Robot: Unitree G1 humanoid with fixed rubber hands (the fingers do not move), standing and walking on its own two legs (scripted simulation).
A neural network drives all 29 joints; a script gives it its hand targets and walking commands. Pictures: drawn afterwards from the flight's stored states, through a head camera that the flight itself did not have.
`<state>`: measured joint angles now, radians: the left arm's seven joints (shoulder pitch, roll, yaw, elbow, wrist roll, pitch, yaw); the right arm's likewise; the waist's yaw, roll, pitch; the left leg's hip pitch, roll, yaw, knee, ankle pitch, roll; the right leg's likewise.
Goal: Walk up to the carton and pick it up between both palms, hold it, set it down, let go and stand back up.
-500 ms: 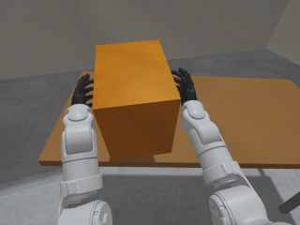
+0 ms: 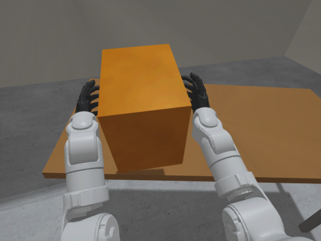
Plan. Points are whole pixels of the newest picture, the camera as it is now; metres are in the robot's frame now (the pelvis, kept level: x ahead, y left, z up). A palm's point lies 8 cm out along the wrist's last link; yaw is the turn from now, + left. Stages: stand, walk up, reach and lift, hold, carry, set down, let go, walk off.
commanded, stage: hold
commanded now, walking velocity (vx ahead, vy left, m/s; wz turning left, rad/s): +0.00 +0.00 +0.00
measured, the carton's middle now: (143, 108) +0.41 +0.01 +0.15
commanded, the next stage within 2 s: none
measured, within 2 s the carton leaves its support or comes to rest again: neither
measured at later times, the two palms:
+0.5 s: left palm (89, 114) +0.36 +0.14 +0.18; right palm (201, 107) +0.36 -0.12 +0.19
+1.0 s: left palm (86, 116) +0.35 +0.15 +0.18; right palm (199, 108) +0.36 -0.12 +0.19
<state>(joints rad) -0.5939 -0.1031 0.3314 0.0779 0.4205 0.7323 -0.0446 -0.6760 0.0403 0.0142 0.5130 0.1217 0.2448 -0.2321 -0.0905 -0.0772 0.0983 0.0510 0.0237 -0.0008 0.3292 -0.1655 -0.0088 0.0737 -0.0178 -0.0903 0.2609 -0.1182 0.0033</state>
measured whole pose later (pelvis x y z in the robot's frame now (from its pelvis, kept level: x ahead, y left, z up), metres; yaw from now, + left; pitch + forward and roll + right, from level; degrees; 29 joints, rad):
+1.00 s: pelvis +0.00 +0.00 +0.00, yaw +0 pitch -12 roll -1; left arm -0.59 -0.10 0.32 0.08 0.42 0.74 -0.04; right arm -0.67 0.05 0.00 0.51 0.11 0.23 -0.23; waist -0.09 -0.08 0.11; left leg 0.04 0.02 0.01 0.33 -0.16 -0.01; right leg 0.06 -0.02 -0.09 0.27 -0.12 0.00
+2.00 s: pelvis +0.00 +0.00 +0.00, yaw +0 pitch -12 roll -1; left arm -0.60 -0.11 0.33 0.08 0.43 0.74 -0.04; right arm -0.68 0.04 0.00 0.52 0.11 0.22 -0.22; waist -0.09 -0.08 0.11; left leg 0.05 0.03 0.01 0.32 -0.16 -0.01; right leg 0.07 -0.01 -0.09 0.26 -0.12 0.00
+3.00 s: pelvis +0.00 +0.00 +0.00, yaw +0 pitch -12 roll -1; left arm -0.60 -0.10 0.32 0.08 0.42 0.73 -0.04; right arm -0.67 0.04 0.00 0.52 0.11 0.22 -0.23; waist -0.09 -0.08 0.11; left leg 0.05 0.02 0.01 0.33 -0.16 -0.01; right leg 0.07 -0.02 -0.10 0.26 -0.12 0.00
